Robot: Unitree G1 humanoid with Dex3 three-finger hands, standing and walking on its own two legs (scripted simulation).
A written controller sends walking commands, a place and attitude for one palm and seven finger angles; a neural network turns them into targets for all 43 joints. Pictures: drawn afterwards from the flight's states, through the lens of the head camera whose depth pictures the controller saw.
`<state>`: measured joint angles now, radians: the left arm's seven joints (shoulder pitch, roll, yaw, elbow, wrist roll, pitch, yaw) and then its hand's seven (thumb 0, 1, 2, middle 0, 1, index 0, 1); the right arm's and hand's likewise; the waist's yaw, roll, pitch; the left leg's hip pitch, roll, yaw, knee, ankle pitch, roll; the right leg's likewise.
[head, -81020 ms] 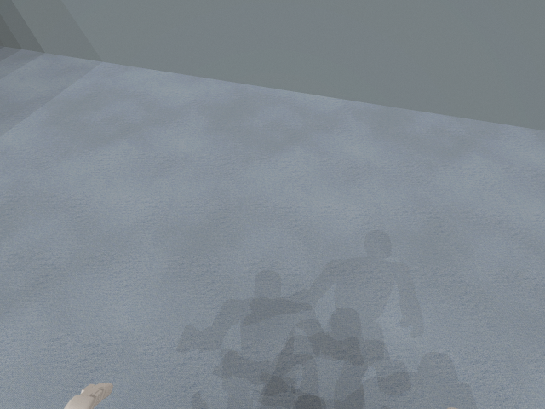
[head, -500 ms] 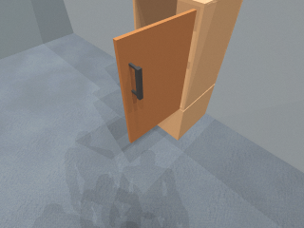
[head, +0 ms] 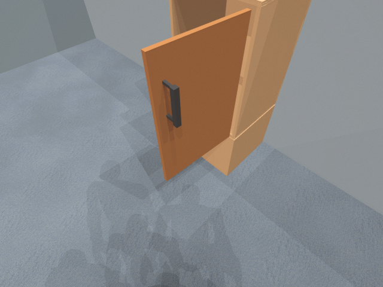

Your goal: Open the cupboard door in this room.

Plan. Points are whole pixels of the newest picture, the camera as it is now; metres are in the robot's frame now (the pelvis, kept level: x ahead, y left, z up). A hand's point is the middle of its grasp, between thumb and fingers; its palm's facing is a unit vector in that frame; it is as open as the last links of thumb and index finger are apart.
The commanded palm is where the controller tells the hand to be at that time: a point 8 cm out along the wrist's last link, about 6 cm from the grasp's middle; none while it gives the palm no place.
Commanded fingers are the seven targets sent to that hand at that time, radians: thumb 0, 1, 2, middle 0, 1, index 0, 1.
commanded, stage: look to check the result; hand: left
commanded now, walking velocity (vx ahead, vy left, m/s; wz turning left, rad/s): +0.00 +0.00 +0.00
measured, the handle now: (171, 104) +0.59 +0.10 +0.03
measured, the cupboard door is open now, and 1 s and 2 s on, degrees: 86 86 86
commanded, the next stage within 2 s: stand and wait in 0.20 s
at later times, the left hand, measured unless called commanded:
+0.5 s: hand out of the picture +0.01 +0.16 -0.17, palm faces +0.04 -0.98 -0.20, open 7.3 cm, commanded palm none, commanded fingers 0.00 0.90 0.90 -0.20 -0.30 -0.20 -0.30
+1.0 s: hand out of the picture +0.03 +0.16 -0.17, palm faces +0.04 -0.98 -0.21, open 7.3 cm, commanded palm none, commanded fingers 0.00 0.90 0.90 -0.20 -0.30 -0.20 -0.30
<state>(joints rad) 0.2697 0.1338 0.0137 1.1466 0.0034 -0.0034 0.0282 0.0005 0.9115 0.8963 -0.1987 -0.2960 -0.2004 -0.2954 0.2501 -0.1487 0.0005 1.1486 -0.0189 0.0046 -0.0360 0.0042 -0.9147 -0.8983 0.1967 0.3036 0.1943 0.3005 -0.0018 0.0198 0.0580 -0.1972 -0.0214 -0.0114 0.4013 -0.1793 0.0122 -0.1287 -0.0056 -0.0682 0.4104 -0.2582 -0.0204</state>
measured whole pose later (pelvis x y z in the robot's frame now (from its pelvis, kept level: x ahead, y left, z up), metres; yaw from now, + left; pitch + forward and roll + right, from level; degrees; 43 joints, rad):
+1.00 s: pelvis +0.02 -0.02 +0.00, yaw +0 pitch -1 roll +1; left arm 0.25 0.15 0.01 1.14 0.00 -0.01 0.03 0.00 0.91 0.90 -0.20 -0.30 -0.20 -0.30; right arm 0.22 -0.17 0.00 1.15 -0.02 0.00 -0.04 0.00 -0.91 -0.90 0.20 0.30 0.19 0.30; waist 0.00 0.01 0.06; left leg -0.15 0.00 -0.02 0.37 -0.20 -0.01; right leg -0.08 0.01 -0.07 0.37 -0.28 -0.04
